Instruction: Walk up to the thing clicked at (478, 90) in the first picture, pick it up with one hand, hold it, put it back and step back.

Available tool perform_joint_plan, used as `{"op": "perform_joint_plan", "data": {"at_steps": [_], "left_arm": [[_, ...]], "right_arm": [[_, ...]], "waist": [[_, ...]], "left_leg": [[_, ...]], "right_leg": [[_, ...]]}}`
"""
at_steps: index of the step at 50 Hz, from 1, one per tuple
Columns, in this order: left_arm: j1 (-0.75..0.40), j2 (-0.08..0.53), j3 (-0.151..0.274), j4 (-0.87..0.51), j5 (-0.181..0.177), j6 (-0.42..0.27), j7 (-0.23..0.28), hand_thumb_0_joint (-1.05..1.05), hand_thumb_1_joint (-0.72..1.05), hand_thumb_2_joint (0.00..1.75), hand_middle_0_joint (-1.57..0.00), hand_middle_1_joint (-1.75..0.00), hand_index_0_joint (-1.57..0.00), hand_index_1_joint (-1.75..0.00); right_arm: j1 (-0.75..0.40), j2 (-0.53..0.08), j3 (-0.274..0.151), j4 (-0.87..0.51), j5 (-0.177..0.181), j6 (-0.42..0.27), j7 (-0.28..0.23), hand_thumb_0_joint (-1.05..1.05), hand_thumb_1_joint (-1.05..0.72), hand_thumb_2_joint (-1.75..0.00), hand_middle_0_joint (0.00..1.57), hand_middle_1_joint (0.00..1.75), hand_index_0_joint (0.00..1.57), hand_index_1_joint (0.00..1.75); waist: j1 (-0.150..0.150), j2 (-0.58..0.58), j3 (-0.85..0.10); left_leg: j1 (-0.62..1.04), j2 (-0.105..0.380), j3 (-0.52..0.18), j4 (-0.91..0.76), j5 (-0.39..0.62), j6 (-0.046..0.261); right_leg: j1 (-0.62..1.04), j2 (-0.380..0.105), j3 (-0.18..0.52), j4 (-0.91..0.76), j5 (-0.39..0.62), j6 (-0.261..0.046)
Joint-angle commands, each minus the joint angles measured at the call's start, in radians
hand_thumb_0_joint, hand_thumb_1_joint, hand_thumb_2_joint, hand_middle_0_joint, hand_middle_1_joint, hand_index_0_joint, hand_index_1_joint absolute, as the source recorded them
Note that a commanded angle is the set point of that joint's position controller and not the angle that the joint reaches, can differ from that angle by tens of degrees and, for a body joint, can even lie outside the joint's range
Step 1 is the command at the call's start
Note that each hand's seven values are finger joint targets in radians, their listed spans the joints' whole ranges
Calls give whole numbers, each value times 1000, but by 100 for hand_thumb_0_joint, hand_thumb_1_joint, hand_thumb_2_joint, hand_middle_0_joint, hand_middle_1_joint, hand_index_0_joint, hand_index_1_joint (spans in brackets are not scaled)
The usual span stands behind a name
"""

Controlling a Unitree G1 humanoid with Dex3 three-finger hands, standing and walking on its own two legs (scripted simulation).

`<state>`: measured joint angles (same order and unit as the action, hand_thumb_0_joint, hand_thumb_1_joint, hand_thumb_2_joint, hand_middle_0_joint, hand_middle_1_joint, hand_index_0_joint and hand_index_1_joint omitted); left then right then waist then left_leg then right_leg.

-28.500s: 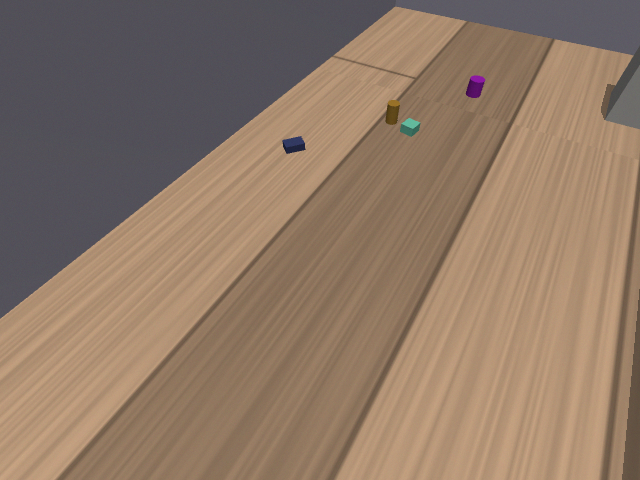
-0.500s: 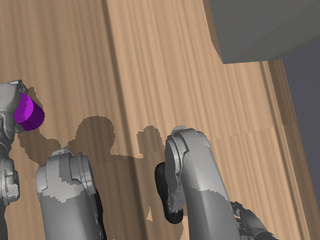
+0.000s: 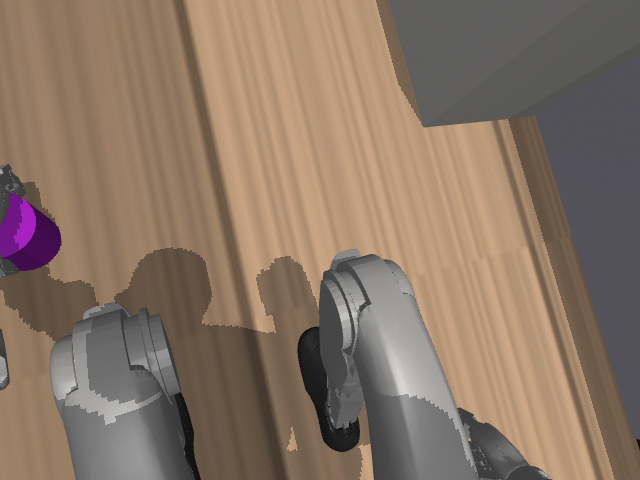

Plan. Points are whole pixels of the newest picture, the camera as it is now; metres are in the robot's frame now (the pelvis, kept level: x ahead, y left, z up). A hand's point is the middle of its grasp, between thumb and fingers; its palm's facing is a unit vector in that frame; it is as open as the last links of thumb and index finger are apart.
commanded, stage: open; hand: left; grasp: from above
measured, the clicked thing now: (9, 221) +0.45 +0.32 -0.25
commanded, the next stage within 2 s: withdraw in 0.66 s
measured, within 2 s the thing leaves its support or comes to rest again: neither
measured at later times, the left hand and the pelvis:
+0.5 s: hand out of the picture +0.43 +0.32 -0.21, palm faces -0.46 -0.12 -0.88, open 12.8 cm; pelvis +0.00 +0.00 +0.00, yaw -1 degrees
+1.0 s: hand out of the picture +0.44 +0.32 -0.19, palm faces -0.39 -0.11 -0.91, open 13.9 cm; pelvis +0.00 +0.00 +0.01, yaw +0 degrees
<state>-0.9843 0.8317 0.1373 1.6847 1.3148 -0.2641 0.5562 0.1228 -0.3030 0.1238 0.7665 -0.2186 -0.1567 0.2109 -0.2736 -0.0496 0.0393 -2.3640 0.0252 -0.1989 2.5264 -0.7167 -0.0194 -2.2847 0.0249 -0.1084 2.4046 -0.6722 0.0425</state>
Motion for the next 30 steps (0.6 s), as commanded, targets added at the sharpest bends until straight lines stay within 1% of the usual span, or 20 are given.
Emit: {"op": "perform_joint_plan", "data": {"at_steps": [1,2,3,4,5,6,9,10,12,15,17,18,20,22,23,24,27,28,29,30], "left_arm": [[-285,254,39,-146,-7,5,72,0,1,101,-45,-100,-46,-98],[-319,247,24,-129,1,8,70,0,-2,100,-42,-101,-44,-99],[-316,239,19,-157,4,7,70,0,-6,102,-39,-101,-41,-99],[-319,265,42,-163,-4,8,76,0,-9,102,-37,-103,-38,-101],[-322,269,34,-157,2,9,75,0,-12,100,-35,-103,-36,-100],[-305,240,23,-142,0,15,74,0,-16,101,-31,-104,-33,-102],[-268,254,48,-176,-10,23,87,0,-24,104,-24,-109,-26,-107],[-264,243,38,-169,-14,26,88,0,-26,107,-23,-111,-25,-109],[-298,232,20,-173,-11,31,80,0,-31,110,-19,-114,-20,-112],[-291,244,29,-177,-28,39,75,0,-39,111,-13,-115,-15,-114],[-264,245,31,-173,-36,42,72,0,-41,111,-11,-118,-13,-116],[-278,228,11,-160,-31,44,64,0,-42,113,-11,-118,-13,-117],[-272,257,35,-191,-48,43,64,0,-43,114,-11,-117,-12,-116],[-218,239,40,-191,-60,47,60,0,-44,115,-11,-118,-11,-117],[-242,249,42,-201,-56,46,58,0,-43,117,-11,-119,-12,-118],[-266,225,21,-184,-55,45,49,0,-42,114,-11,-120,-12,-118],[-275,221,11,-186,-54,37,39,0,-44,111,-9,-116,-11,-114],[-254,236,19,-179,-54,35,41,0,-45,110,-9,-115,-10,-114],[-255,234,14,-177,-48,35,39,0,-45,112,-10,-116,-10,-115],[-240,250,40,-195,-58,33,44,0,-45,111,-10,-116,-10,-115]], "right_arm": [[209,-276,-78,3,-1,-9,-12,0,-88,-89,20,30,20,30],[202,-281,-77,-3,-6,-17,-9,0,-88,-89,20,30,20,30],[214,-277,-77,8,-6,-18,-7,0,-88,-89,20,30,20,30],[207,-283,-78,1,-6,-21,-7,0,-88,-89,20,30,20,30],[202,-286,-76,-2,-6,-28,-2,0,-88,-89,20,30,20,30],[211,-285,-78,12,-7,-32,1,0,-89,-89,20,30,20,30],[208,-285,-81,11,-7,-35,7,0,-88,-89,20,30,20,30],[195,-283,-84,12,-6,-36,9,0,-89,-90,20,30,20,30],[210,-284,-82,16,-10,-39,17,0,-89,-90,20,30,20,30],[211,-286,-80,20,-8,-42,22,0,-89,-89,20,30,20,30],[211,-289,-79,21,-9,-43,26,0,-89,-90,20,30,20,30],[213,-286,-78,25,-10,-46,30,0,-89,-90,20,30,20,30],[224,-287,-73,19,-5,-43,32,0,-89,-90,20,30,20,30],[211,-278,-74,21,1,-37,29,0,-89,-90,20,30,20,30],[214,-282,-78,18,1,-35,29,0,-89,-90,20,30,20,30],[218,-283,-79,17,-1,-35,32,0,-89,-90,20,30,20,30],[218,-284,-76,17,4,-33,31,0,-89,-90,20,30,20,30],[211,-286,-77,18,9,-32,29,0,-89,-90,20,30,20,30],[215,-284,-72,17,3,-34,32,0,-89,-90,20,30,20,30],[214,-286,-75,15,7,-30,30,0,-89,-90,20,30,20,30]], "waist": [[-38,339,-637],[-61,322,-605],[-55,354,-620],[-51,357,-624],[-56,372,-618],[-54,378,-605],[-30,419,-654],[-30,426,-648],[-57,428,-632],[-45,408,-637],[-38,414,-661],[-53,403,-640],[-42,382,-659],[-11,387,-688],[-26,403,-693],[-49,394,-667],[-54,377,-652],[-32,380,-667],[-45,381,-655],[-23,376,-680]], "left_leg": [[449,-10,118,-250,169,43],[433,-10,118,-237,151,46],[456,-11,118,-249,163,42],[462,-8,115,-245,169,41],[468,-8,114,-243,163,39],[481,-9,111,-254,159,35],[516,-10,109,-272,194,28],[513,-7,109,-268,191,27],[509,-8,108,-261,195,29],[504,-9,112,-259,194,33],[514,-7,112,-260,208,32],[491,-7,118,-243,195,37],[467,-10,121,-244,207,42],[487,-9,120,-265,232,38],[501,-9,116,-268,232,34],[502,-8,110,-263,223,34],[495,-10,109,-258,210,37],[495,-8,109,-260,210,37],[492,-10,113,-253,216,38],[495,-8,114,-260,233,39]], "right_leg": [[335,39,-103,-231,197,-62],[308,36,-105,-225,184,-62],[320,38,-104,-227,193,-62],[320,37,-107,-225,201,-62],[308,36,-105,-215,194,-65],[291,34,-112,-210,189,-66],[311,35,-117,-206,214,-66],[295,36,-116,-201,217,-69],[294,32,-115,-199,226,-66],[308,33,-111,-216,225,-65],[323,35,-111,-213,239,-66],[323,36,-105,-216,236,-65],[368,35,-100,-231,246,-62],[383,39,-99,-230,265,-64],[370,36,-106,-222,260,-66],[344,34,-111,-216,253,-67],[347,35,-107,-226,245,-65],[350,38,-106,-229,245,-66],[358,37,-105,-226,252,-65],[382,39,-102,-235,266,-63]]}}
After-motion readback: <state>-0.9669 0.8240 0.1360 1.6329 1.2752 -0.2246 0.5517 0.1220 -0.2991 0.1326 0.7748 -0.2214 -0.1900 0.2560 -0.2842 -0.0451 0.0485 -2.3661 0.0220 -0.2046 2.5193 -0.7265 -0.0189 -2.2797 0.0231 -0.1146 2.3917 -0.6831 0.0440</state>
